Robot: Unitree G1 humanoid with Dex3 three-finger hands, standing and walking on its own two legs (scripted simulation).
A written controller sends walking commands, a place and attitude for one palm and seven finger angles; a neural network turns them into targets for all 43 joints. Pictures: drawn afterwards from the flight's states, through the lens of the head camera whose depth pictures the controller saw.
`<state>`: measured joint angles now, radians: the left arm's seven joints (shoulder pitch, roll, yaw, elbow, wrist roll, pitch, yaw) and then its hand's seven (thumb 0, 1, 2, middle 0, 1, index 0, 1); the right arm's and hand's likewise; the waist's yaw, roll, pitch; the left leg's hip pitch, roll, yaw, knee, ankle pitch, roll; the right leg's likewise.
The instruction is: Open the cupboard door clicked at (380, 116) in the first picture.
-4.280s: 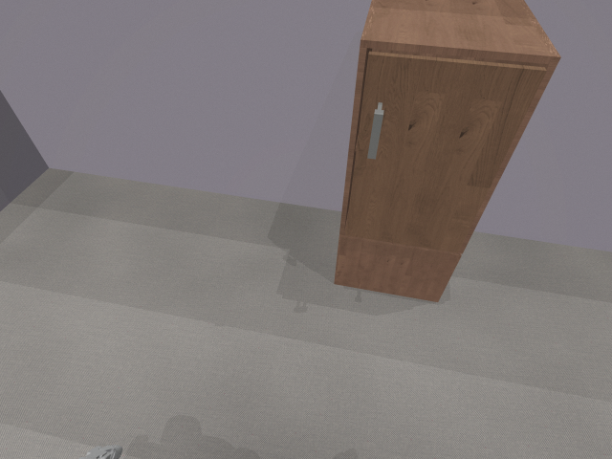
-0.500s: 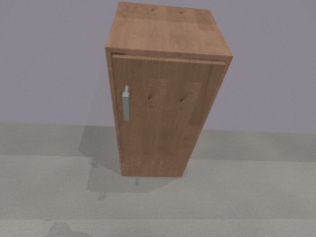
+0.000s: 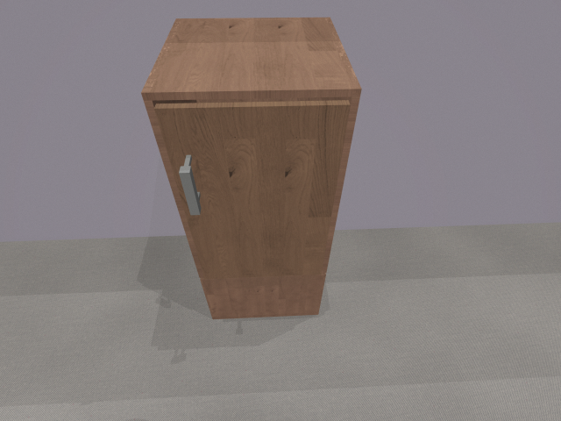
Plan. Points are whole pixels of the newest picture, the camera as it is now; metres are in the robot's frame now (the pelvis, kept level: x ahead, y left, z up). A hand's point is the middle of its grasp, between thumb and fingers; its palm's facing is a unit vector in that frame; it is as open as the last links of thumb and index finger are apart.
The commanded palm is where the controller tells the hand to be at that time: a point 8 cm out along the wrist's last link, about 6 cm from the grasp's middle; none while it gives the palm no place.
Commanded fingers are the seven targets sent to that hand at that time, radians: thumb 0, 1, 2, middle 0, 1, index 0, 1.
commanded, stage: come to a stop and stand still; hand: left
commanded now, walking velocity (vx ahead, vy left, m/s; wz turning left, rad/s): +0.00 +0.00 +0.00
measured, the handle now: (192, 185) +0.58 +0.22 -0.02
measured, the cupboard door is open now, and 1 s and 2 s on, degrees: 0 0 0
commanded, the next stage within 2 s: look again from close up in 0.58 s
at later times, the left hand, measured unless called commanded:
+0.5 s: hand out of the picture +0.00 +0.15 -0.18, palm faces +0.06 -0.99 -0.15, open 7.4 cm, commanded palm none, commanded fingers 0.00 0.90 0.90 -0.20 -0.30 -0.20 -0.30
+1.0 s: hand out of the picture +0.06 +0.21 -0.18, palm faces +0.01 -0.98 -0.22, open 7.4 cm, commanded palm none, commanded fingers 0.00 0.90 0.90 -0.20 -0.30 -0.20 -0.30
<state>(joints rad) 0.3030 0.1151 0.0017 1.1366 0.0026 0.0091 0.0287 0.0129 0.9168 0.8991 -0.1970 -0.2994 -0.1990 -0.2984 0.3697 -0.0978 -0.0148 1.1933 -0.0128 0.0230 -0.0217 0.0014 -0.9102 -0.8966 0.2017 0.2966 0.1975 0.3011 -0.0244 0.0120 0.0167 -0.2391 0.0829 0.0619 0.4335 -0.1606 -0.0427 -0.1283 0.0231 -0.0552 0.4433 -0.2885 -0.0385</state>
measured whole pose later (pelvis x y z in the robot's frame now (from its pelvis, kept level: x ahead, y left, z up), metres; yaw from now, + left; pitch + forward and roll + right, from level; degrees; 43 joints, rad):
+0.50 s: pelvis +0.03 +0.00 +0.00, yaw +0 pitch -1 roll +0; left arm 0.32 0.11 0.00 1.15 0.01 -0.01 0.04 0.01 0.90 0.90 -0.20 -0.30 -0.20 -0.30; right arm 0.25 -0.14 -0.02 1.16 -0.01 0.00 -0.04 0.01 -0.93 -0.90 0.20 0.30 0.20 0.30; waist 0.01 -0.01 0.03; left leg -0.19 0.07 0.07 0.42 -0.20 -0.05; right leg -0.07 0.02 -0.05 0.41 -0.31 -0.03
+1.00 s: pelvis +0.03 +0.03 -0.01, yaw +0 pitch -1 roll +0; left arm 0.27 0.18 -0.01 1.03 0.01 0.00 0.04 0.01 0.90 0.90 -0.20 -0.30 -0.20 -0.30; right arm 0.26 -0.18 0.00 1.03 -0.02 0.00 -0.02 0.01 -0.94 -0.90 0.20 0.30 0.20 0.30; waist 0.00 0.00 0.03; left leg -0.27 0.02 0.06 0.57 -0.29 0.01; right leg -0.14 -0.03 -0.03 0.54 -0.38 0.01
